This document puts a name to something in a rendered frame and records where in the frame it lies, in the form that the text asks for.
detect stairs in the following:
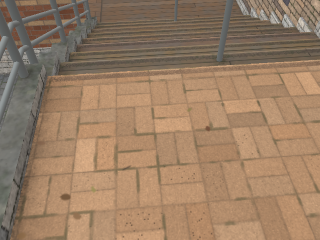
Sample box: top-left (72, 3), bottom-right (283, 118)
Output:
top-left (58, 15), bottom-right (320, 76)

